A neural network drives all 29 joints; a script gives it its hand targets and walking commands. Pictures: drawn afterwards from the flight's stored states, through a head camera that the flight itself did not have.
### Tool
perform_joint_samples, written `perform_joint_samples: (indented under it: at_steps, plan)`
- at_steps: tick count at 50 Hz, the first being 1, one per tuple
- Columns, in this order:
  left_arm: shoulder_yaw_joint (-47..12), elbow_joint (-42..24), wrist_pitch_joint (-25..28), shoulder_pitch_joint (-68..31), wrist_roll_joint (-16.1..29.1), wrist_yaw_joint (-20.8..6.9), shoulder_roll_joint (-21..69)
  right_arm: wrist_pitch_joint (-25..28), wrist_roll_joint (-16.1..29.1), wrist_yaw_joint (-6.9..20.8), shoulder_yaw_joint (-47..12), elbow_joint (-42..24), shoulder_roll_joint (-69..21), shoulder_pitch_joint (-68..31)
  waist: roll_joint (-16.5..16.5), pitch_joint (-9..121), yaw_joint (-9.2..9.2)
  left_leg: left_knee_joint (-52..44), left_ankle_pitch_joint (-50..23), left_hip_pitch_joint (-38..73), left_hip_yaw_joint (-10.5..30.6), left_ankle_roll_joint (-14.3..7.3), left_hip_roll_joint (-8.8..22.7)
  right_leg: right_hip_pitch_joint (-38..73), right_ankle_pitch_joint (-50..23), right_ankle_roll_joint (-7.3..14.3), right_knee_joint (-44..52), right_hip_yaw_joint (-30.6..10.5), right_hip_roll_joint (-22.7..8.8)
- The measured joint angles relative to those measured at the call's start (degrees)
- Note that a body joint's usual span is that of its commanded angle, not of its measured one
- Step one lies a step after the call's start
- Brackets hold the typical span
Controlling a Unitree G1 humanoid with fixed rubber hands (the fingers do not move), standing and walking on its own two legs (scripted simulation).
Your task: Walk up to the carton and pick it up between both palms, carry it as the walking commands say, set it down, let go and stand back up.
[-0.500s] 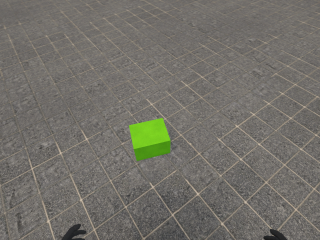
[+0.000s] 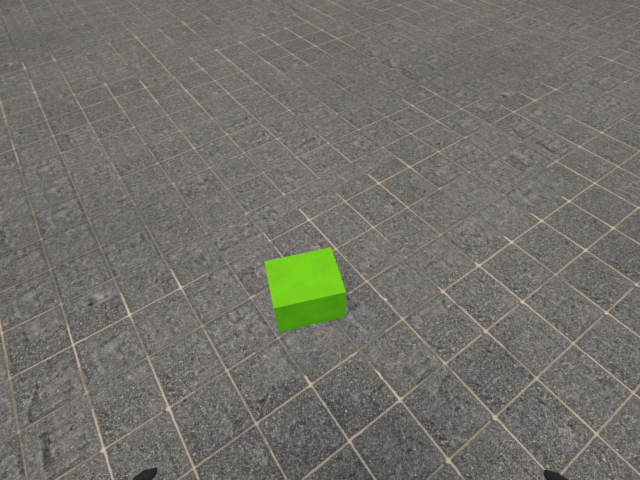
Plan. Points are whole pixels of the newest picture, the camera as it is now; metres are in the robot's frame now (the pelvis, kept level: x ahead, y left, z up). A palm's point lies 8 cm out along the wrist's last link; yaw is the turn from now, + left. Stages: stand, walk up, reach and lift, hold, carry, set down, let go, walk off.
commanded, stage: stand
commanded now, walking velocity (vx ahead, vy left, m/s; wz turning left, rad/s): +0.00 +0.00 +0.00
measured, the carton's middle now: (305, 289) +0.81 +0.12 -0.70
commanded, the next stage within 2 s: walk up in 1.06 s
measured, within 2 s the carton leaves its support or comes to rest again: neither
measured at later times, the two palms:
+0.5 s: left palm out of the picture +0.07 +0.29 -0.12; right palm out of the picture +0.08 -0.28 -0.12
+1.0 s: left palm out of the picture +0.07 +0.30 -0.12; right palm out of the picture +0.08 -0.28 -0.12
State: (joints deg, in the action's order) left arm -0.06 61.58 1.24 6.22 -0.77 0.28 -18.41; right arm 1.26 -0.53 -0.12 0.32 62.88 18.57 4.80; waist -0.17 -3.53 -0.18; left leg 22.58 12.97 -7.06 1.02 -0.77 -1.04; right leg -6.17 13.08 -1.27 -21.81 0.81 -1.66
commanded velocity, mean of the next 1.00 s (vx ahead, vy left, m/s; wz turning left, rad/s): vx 0.00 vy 0.00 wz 0.00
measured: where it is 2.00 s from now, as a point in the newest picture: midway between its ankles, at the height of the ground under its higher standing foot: outside the picture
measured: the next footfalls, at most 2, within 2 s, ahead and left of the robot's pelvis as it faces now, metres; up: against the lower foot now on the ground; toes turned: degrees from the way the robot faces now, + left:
right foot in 1.76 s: +0.25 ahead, -0.07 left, +0.00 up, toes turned +4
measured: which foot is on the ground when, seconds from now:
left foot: down 0.00-1.00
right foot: down 0.00-1.00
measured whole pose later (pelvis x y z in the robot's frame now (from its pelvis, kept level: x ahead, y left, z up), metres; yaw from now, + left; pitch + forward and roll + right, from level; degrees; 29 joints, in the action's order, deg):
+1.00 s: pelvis +0.00 +0.01 +0.00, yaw +1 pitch -2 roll +0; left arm 0.4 62.5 0.7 7.2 -0.6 0.2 -18.7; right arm 1.1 -0.5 -0.2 0.4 64.1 18.9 5.7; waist 0.2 -3.1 -0.2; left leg 19.4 11.3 -5.6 1.6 -1.4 -2.2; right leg -4.6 12.0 -2.0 -19.1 1.5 -2.8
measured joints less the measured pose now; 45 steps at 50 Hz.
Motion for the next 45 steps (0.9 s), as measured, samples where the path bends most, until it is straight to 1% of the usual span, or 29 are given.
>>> perform_joint_samples:
  at_steps: [12,45]
  plan:
    - [0.2,0.7,-0.1,0.6,0.0,0.0,-0.1,0.0,0.0,0.0,0.1,0.9,0.1,0.6,0.2,0.5,0.05,-1.8,-1.0,0.6,0.1,-0.2,-0.4,0.6,-0.8,-0.3,1.6,0.2,-0.4]
    - [0.4,0.9,-0.5,1.0,0.1,0.0,-0.2,-0.1,0.0,0.0,0.1,1.2,0.3,0.8,0.3,0.5,0.05,-3.0,-1.6,1.3,0.6,-0.6,-1.0,1.4,-1.1,-0.7,2.7,0.6,-1.1]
